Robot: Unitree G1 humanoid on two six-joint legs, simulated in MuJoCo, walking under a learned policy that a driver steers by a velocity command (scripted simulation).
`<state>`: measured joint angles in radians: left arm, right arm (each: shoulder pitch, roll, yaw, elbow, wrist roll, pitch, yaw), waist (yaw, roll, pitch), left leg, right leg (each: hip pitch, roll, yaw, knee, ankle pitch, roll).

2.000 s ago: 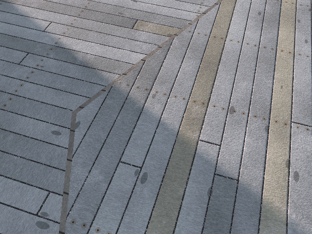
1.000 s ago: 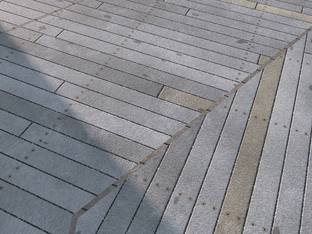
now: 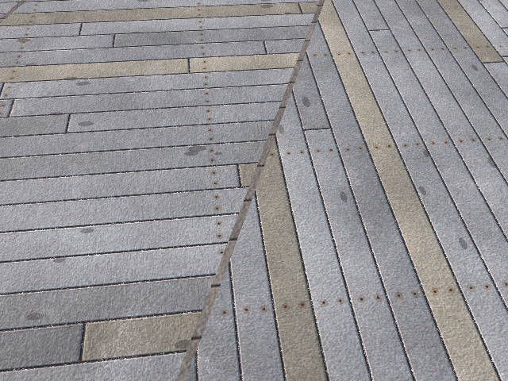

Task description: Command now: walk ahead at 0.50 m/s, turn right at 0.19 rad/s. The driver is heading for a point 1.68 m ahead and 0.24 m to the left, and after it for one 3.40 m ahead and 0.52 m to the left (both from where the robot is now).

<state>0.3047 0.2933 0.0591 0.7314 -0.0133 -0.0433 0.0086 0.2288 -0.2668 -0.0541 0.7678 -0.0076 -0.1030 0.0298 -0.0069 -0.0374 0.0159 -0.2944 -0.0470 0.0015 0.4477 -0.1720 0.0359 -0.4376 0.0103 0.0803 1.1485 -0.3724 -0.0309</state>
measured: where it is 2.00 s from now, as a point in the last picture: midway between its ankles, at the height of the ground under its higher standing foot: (223, 209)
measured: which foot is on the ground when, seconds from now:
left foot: down 0.00-0.36, up 0.38-0.88, down 0.90-1.00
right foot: up 0.00-0.34, down 0.36-0.92, up 0.94-1.00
